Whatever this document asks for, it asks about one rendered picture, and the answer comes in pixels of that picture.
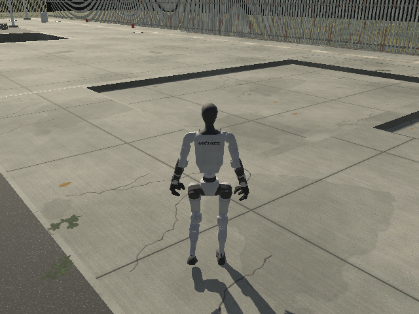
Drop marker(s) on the right robot forearm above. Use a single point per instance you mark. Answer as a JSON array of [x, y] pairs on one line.
[[241, 175]]

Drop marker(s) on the right robot hand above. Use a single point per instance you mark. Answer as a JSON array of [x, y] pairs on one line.
[[244, 190]]

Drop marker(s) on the left robot hand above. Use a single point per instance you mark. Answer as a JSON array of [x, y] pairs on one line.
[[176, 186]]

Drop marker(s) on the robot head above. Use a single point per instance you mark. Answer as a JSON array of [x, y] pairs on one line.
[[209, 114]]

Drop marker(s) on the robot torso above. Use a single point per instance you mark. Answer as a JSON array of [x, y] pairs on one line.
[[209, 151]]

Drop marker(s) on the robot right upper arm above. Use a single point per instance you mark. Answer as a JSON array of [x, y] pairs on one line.
[[233, 149]]

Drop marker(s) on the left robot forearm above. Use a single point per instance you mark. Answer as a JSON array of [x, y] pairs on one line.
[[177, 173]]

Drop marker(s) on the robot left upper arm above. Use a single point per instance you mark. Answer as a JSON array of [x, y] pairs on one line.
[[185, 149]]

